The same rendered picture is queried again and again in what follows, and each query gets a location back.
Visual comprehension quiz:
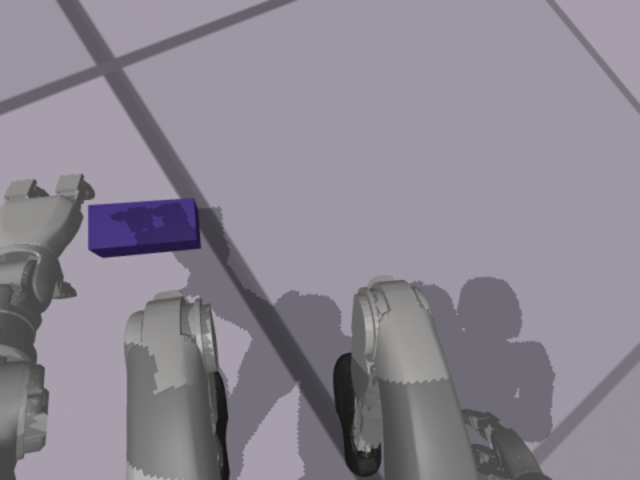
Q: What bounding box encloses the left robot arm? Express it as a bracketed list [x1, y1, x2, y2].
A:
[0, 244, 60, 480]

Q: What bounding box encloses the left robot foot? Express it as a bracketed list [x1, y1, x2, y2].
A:
[214, 372, 230, 480]

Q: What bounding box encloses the right robot hand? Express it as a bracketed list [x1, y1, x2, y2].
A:
[461, 409, 543, 480]

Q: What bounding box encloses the right robot foot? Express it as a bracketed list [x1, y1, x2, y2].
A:
[333, 353, 381, 477]

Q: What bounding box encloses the carton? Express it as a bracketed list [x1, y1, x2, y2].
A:
[88, 198, 201, 258]

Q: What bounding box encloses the left robot hand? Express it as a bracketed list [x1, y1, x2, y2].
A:
[0, 174, 95, 299]

